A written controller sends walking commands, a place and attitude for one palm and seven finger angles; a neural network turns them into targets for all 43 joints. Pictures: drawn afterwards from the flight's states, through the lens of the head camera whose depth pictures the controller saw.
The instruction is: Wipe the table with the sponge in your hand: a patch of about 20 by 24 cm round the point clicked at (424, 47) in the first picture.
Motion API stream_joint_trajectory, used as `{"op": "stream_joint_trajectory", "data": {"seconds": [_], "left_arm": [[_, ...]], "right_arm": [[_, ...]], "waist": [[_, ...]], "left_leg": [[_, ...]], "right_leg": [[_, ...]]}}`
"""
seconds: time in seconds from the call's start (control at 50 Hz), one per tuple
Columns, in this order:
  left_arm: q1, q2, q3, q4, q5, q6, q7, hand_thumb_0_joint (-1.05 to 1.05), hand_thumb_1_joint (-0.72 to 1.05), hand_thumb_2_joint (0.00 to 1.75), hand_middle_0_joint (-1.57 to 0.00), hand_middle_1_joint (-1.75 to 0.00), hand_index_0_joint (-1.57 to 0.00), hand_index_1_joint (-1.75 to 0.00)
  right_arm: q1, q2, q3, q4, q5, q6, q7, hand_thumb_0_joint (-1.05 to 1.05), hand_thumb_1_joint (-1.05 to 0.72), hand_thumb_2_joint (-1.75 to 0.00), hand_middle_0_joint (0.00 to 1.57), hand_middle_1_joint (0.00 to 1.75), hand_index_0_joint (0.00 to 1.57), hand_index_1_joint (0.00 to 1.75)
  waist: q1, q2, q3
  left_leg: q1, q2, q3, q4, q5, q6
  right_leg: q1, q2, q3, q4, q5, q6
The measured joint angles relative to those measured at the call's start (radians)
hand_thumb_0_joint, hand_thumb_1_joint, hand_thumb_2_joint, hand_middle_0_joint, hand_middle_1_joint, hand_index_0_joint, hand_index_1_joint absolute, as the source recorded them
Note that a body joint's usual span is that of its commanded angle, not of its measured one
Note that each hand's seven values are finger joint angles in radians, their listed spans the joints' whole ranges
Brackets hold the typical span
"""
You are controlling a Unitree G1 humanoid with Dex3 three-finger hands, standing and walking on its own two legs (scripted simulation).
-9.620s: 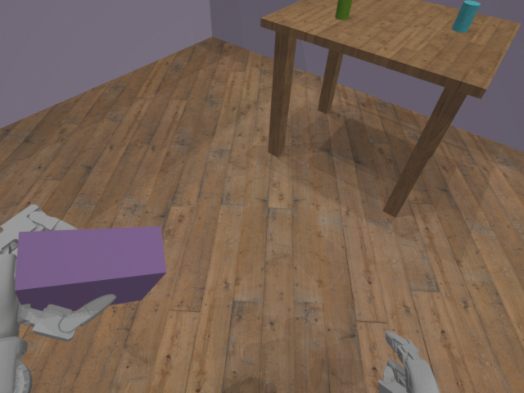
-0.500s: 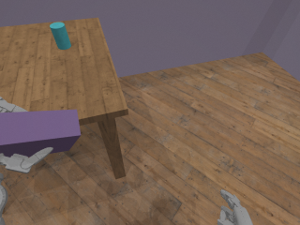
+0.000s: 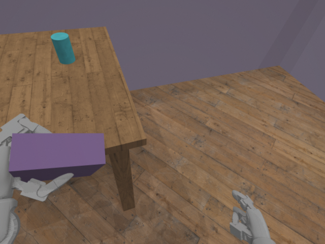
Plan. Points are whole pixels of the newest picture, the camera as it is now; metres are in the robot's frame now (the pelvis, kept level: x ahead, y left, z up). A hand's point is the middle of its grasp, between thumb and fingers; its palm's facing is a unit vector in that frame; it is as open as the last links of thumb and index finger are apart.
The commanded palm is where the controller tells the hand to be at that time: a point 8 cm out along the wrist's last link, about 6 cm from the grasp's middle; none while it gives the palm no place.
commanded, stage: shuffle to correct the standing spot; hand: left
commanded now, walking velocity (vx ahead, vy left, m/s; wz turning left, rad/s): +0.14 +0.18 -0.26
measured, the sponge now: (73, 158) +0.24 +0.20 +0.14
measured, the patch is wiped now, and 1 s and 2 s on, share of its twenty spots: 0.00 0.00 0.00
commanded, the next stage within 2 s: come to a stop and stand still in 0.66 s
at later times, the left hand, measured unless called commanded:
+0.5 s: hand (44, 113) +0.30 +0.27 +0.18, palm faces +0.30 -0.82 -0.49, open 9.8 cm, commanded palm +0.24 +0.32 +0.19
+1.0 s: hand out of the picture +0.32 +0.36 +0.20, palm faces +0.36 -0.84 -0.41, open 9.8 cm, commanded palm +0.27 +0.41 +0.19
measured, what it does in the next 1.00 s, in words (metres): steps to the left: left foot, then right foot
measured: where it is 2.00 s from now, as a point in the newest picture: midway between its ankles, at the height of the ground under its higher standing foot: outside the picture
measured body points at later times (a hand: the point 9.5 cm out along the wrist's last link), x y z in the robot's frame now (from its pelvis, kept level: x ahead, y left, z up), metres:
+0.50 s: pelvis +0.05 +0.06 -0.02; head +0.08 +0.05 +0.43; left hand +0.28 +0.31 +0.21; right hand +0.18 -0.16 -0.11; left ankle +0.10 +0.18 -0.72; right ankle +0.04 -0.03 -0.73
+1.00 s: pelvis +0.09 +0.14 +0.00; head +0.10 +0.15 +0.45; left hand +0.29 +0.41 +0.22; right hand +0.28 -0.07 -0.06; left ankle +0.14 +0.26 -0.73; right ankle +0.10 +0.06 -0.72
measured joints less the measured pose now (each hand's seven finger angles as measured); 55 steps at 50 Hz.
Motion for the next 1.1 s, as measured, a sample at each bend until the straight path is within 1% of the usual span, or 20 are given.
{"op": "stream_joint_trajectory", "data": {"seconds": [0.1, 0.16, 0.2, 0.24, 0.28, 0.32, 0.36, 0.4, 0.46, 0.48, 0.54, 0.6, 0.64, 0.7, 0.78, 0.84, 0.88, 0.92, 1.0, 1.1], "left_arm": [[0.008, 0.049, 0.037, -0.023, -0.007, 0.011, -0.003, 0.0, -0.47, 1.0, -0.77, -1.35, -0.77, -1.35], [-0.01, 0.065, 0.05, -0.06, -0.016, -0.007, 0.005, 0.0, -0.47, 1.0, -0.77, -1.35, -0.77, -1.35], [-0.003, 0.054, 0.06, -0.095, -0.015, -0.033, 0.017, 0.0, -0.47, 1.0, -0.77, -1.35, -0.77, -1.35], [0.019, 0.033, 0.07, -0.13, -0.01, -0.047, 0.024, 0.0, -0.47, 1.0, -0.77, -1.35, -0.77, -1.35], [0.024, 0.013, 0.064, -0.152, -0.006, -0.048, 0.021, 0.0, -0.47, 1.0, -0.77, -1.35, -0.77, -1.35], [-0.004, 0.019, 0.061, -0.141, 0.0, -0.041, 0.017, 0.0, -0.47, 1.0, -0.77, -1.35, -0.77, -1.35], [-0.038, 0.045, 0.074, -0.09, 0.009, -0.042, 0.012, 0.0, -0.47, 1.0, -0.78, -1.35, -0.77, -1.35], [-0.053, 0.072, 0.096, -0.046, 0.008, -0.031, 0.008, -0.01, -0.47, 1.0, -0.78, -1.35, -0.77, -1.35], [-0.036, 0.087, 0.119, -0.034, 0.005, -0.018, 0.01, -0.01, -0.47, 1.0, -0.78, -1.35, -0.77, -1.35], [-0.021, 0.088, 0.121, -0.046, 0.008, -0.018, 0.012, -0.01, -0.47, 1.0, -0.78, -1.35, -0.77, -1.35], [0.025, 0.054, 0.076, -0.064, 0.001, -0.029, 0.004, -0.01, -0.47, 1.0, -0.78, -1.35, -0.77, -1.35], [0.1, 0.037, 0.054, -0.06, -0.007, -0.039, -0.003, 0.0, -0.47, 1.0, -0.78, -1.35, -0.77, -1.35], [0.143, 0.05, 0.071, -0.041, -0.001, -0.048, 0.005, 0.0, -0.47, 1.0, -0.78, -1.35, -0.77, -1.35], [0.147, 0.06, 0.093, -0.006, 0.009, -0.04, 0.023, 0.0, -0.47, 1.0, -0.78, -1.35, -0.77, -1.35], [0.085, 0.032, 0.076, -0.028, 0.008, -0.005, 0.043, 0.0, -0.47, 1.0, -0.78, -1.35, -0.77, -1.35], [0.011, 0.039, 0.062, -0.052, 0.015, 0.006, 0.05, -0.01, -0.47, 1.0, -0.78, -1.35, -0.77, -1.35], [-0.006, 0.044, 0.056, -0.075, 0.018, 0.016, 0.05, -0.01, -0.47, 1.0, -0.78, -1.35, -0.77, -1.35], [-0.002, 0.054, 0.057, -0.107, 0.016, 0.02, 0.05, -0.01, -0.47, 1.0, -0.78, -1.35, -0.77, -1.35], [0.031, 0.075, 0.076, -0.133, 0.004, 0.006, 0.046, -0.01, -0.47, 1.01, -0.78, -1.35, -0.77, -1.35], [0.032, 0.034, 0.058, -0.017, -0.001, 0.036, 0.036, 0.0, -0.47, 1.01, -0.78, -1.35, -0.77, -1.35]], "right_arm": [[0.018, -0.003, -0.006, -0.019, 0.001, 0.02, 0.008, 0.01, -0.9, -0.9, 0.2, 0.3, 0.2, 0.3], [0.023, -0.012, -0.014, -0.001, 0.008, 0.032, 0.02, 0.01, -0.9, -0.9, 0.2, 0.3, 0.2, 0.3], [0.022, -0.022, -0.018, 0.021, 0.01, 0.04, 0.035, 0.01, -0.9, -0.9, 0.2, 0.3, 0.2, 0.3], [0.023, -0.031, -0.022, 0.028, 0.007, 0.055, 0.042, 0.02, -0.9, -0.9, 0.2, 0.3, 0.2, 0.3], [0.031, -0.049, -0.033, 0.022, 0.011, 0.054, 0.036, 0.02, -0.9, -0.9, 0.2, 0.3, 0.2, 0.3], [0.02, -0.045, -0.055, 0.03, 0.013, 0.042, 0.018, 0.02, -0.9, -0.9, 0.2, 0.3, 0.2, 0.3], [0.008, -0.008, -0.064, 0.044, 0.012, 0.033, 0.006, 0.02, -0.91, -0.9, 0.2, 0.3, 0.2, 0.3], [0.009, 0.029, -0.051, 0.046, 0.014, 0.025, 0.004, 0.02, -0.91, -0.9, 0.2, 0.3, 0.2, 0.3], [0.031, 0.055, -0.018, 0.035, 0.023, 0.01, 0.015, 0.02, -0.91, -0.9, 0.2, 0.3, 0.2, 0.3], [0.041, 0.052, -0.009, 0.029, 0.025, 0.006, 0.021, 0.02, -0.91, -0.9, 0.2, 0.3, 0.2, 0.3], [0.051, 0.025, -0.007, 0.065, 0.02, 0.022, 0.033, 0.02, -0.91, -0.9, 0.2, 0.3, 0.2, 0.3], [0.068, 0.001, -0.014, 0.1, 0.02, 0.041, 0.033, 0.02, -0.91, -0.9, 0.2, 0.3, 0.2, 0.3], [0.073, -0.008, -0.022, 0.103, 0.018, 0.052, 0.024, 0.02, -0.91, -0.9, 0.2, 0.3, 0.2, 0.3], [0.073, -0.028, -0.04, 0.094, 0.015, 0.048, 0.007, 0.02, -0.91, -0.9, 0.2, 0.3, 0.2, 0.3], [0.054, -0.071, -0.076, 0.077, 0.014, 0.016, -0.016, 0.02, -0.91, -0.9, 0.2, 0.3, 0.2, 0.3], [-0.009, -0.033, -0.094, 0.076, 0.017, 0.004, -0.026, 0.02, -0.91, -0.9, 0.2, 0.3, 0.2, 0.3], [-0.035, 0.003, -0.079, 0.066, 0.015, -0.006, -0.024, 0.02, -0.91, -0.9, 0.2, 0.3, 0.19, 0.3], [-0.044, 0.037, -0.054, 0.052, 0.014, -0.015, -0.017, 0.02, -0.91, -0.9, 0.2, 0.3, 0.19, 0.3], [-0.034, 0.076, 0.0, 0.022, 0.008, -0.028, -0.004, 0.02, -0.91, -0.9, 0.2, 0.3, 0.2, 0.3], [-0.005, 0.059, 0.024, 0.041, 0.004, -0.005, -0.009, 0.01, -0.9, -0.9, 0.2, 0.3, 0.2, 0.3]], "waist": [[-0.015, 0.023, 0.017], [-0.009, 0.019, 0.039], [0.017, -0.001, 0.051], [0.026, -0.018, 0.058], [0.012, -0.005, 0.069], [0.011, -0.01, 0.093], [0.008, -0.024, 0.102], [-0.008, -0.03, 0.099], [-0.028, -0.012, 0.085], [-0.036, 0.001, 0.077], [-0.068, 0.057, 0.068], [-0.058, 0.054, 0.042], [-0.047, 0.035, 0.037], [-0.031, 0.009, 0.055], [-0.018, 0.01, 0.083], [-0.005, -0.038, 0.121], [-0.011, -0.05, 0.119], [-0.016, -0.055, 0.099], [-0.011, -0.042, 0.038], [0.01, 0.045, -0.022]], "left_leg": [[-0.004, 0.015, 0.007, 0.067, -0.048, -0.011], [-0.152, 0.02, -0.041, 0.366, -0.032, -0.09], [-0.253, 0.026, -0.107, 0.515, -0.135, -0.09], [-0.288, 0.074, -0.157, 0.422, -0.096, -0.087], [-0.254, 0.112, -0.183, 0.218, 0.095, -0.102], [-0.234, 0.096, -0.145, 0.229, 0.077, -0.13], [-0.221, 0.079, -0.107, 0.241, 0.041, -0.117], [-0.203, 0.068, -0.088, 0.205, 0.051, -0.105], [-0.19, 0.062, -0.073, 0.165, 0.069, -0.102], [-0.199, 0.06, -0.071, 0.177, 0.061, -0.098], [-0.268, 0.038, -0.099, 0.407, 0.004, -0.109], [-0.323, 0.033, -0.084, 0.562, 0.018, -0.128], [-0.327, 0.053, -0.078, 0.523, 0.025, -0.126], [-0.272, 0.089, -0.069, 0.291, 0.065, -0.11], [-0.138, 0.094, -0.039, -0.008, 0.187, -0.105], [-0.139, 0.058, -0.017, 0.047, 0.13, -0.096], [-0.126, 0.055, -0.019, 0.034, 0.139, -0.091], [-0.11, 0.058, -0.022, 0.009, 0.152, -0.09], [-0.098, 0.065, -0.017, -0.015, 0.156, -0.096], [-0.102, 0.094, -0.044, -0.003, 0.103, -0.106]], "right_leg": [[0.017, 0.003, -0.021, 0.022, -0.041, -0.01], [0.023, 0.003, -0.027, 0.025, -0.051, 0.009], [0.019, 0.0, 0.0, 0.035, -0.055, 0.021], [0.013, -0.007, 0.032, 0.051, -0.064, 0.041], [0.01, -0.019, 0.044, 0.106, -0.102, 0.055], [-0.036, -0.04, 0.078, 0.264, -0.177, 0.03], [-0.105, -0.019, 0.1, 0.438, -0.232, 0.013], [-0.143, 0.001, 0.066, 0.484, -0.241, 0.007], [-0.099, 0.018, -0.013, 0.257, -0.154, 0.002], [-0.077, 0.02, -0.023, 0.173, -0.074, -0.019], [-0.044, 0.015, -0.053, 0.136, -0.063, -0.037], [-0.007, -0.011, -0.038, 0.047, -0.041, -0.017], [0.007, -0.032, -0.022, 0.0, -0.018, -0.003], [0.02, -0.065, -0.012, -0.021, -0.011, 0.023], [0.001, -0.102, -0.015, 0.084, -0.071, 0.063], [-0.094, -0.093, 0.049, 0.35, -0.17, 0.037], [-0.127, -0.057, 0.035, 0.412, -0.191, 0.026], [-0.127, -0.026, 0.004, 0.354, -0.16, 0.018], [-0.055, 0.022, -0.047, 0.082, -0.049, 0.012], [0.008, 0.073, -0.065, -0.078, 0.082, -0.072]]}}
